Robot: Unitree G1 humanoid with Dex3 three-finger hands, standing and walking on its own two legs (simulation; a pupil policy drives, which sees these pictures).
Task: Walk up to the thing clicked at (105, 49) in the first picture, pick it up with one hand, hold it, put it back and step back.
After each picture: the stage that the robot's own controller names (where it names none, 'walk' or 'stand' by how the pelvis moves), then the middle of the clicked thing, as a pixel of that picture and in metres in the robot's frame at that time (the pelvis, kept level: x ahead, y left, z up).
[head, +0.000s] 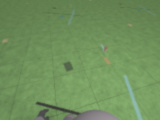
stand; (105, 48) +1.62 -0.41 -0.72
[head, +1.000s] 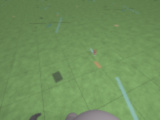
walk; (94, 52) +1.53 -0.03 -0.70
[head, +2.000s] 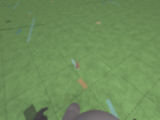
walk; (77, 65) +0.95 +0.27 -0.72
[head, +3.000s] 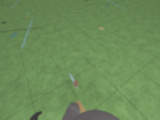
walk; (76, 83) +0.58 +0.23 -0.71
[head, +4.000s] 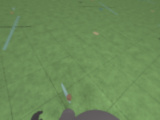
stand; (69, 97) +0.37 +0.19 -0.70
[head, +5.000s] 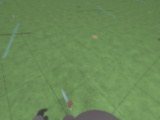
stand; (69, 104) +0.32 +0.19 -0.72
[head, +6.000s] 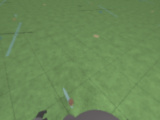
stand; (71, 102) +0.34 +0.18 -0.73
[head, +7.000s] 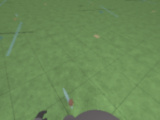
stand; (70, 102) +0.34 +0.18 -0.73
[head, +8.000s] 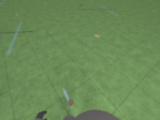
stand; (70, 102) +0.33 +0.18 -0.73
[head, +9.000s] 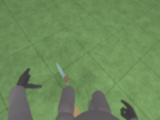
go down; (66, 79) +0.37 +0.19 -0.54
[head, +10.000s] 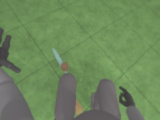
go down; (64, 67) +0.41 +0.22 -0.34
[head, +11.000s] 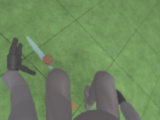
close in; (48, 60) +0.39 +0.26 -0.25
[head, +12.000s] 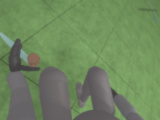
close; (33, 60) +0.39 +0.27 -0.22
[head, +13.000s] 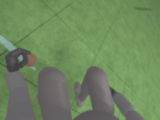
lift; (30, 60) +0.38 +0.28 -0.22
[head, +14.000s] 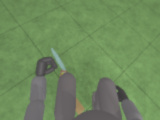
lift; (63, 76) +0.32 +0.22 -0.35
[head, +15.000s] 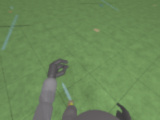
close; (70, 105) +0.27 +0.16 -0.68
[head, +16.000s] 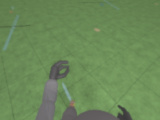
close; (71, 105) +0.26 +0.15 -0.70
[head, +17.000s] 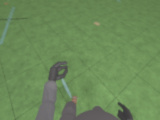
stand; (74, 101) +0.27 +0.11 -0.68
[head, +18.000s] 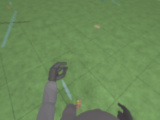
stand; (78, 104) +0.26 +0.06 -0.69
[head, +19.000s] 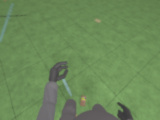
stand; (83, 100) +0.27 +0.00 -0.66
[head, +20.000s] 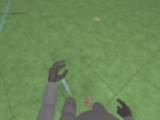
stand; (88, 101) +0.27 -0.08 -0.64
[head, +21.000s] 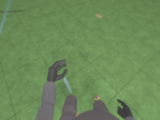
stand; (97, 100) +0.27 -0.17 -0.63
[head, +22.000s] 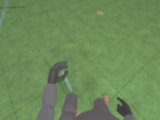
close; (105, 100) +0.26 -0.28 -0.61
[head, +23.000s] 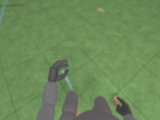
close; (116, 100) +0.26 -0.39 -0.60
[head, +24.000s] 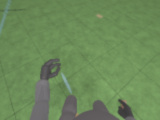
stand; (124, 105) +0.25 -0.52 -0.63
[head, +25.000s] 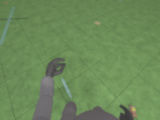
stand; (132, 111) +0.23 -0.63 -0.67
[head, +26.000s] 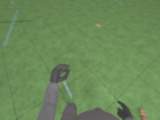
stand; (143, 114) +0.22 -0.75 -0.69
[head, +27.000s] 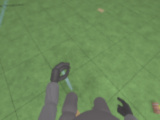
stand; (156, 108) +0.24 -0.86 -0.61
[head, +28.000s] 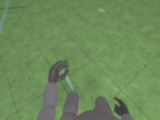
close; out of the picture +0.25 -0.98 -0.59
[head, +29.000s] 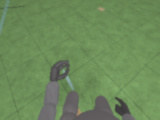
close; out of the picture +0.25 -1.09 -0.59
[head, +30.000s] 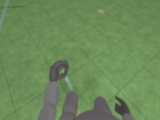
close; out of the picture +0.24 -1.21 -0.60
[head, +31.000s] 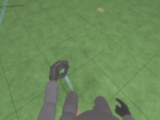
close; out of the picture +0.24 -1.32 -0.59
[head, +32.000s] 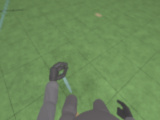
close; out of the picture +0.22 -1.43 -0.62
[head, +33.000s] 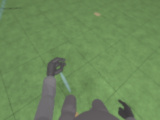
close; out of the picture +0.22 -1.53 -0.63
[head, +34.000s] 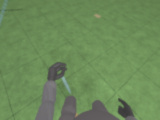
close; out of the picture +0.21 -1.64 -0.64
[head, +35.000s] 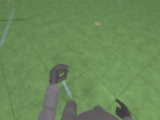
close; out of the picture +0.19 -1.74 -0.66
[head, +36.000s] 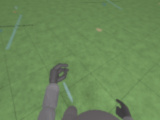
close; out of the picture +0.15 -1.85 -0.70
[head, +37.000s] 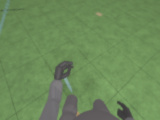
close; out of the picture +0.21 -1.95 -0.63
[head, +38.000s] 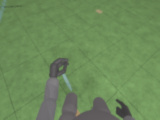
close; out of the picture +0.22 -2.05 -0.61
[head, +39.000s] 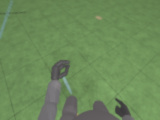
close; out of the picture +0.19 -2.15 -0.63
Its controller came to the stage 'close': yes
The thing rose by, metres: 0.01
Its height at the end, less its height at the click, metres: -0.02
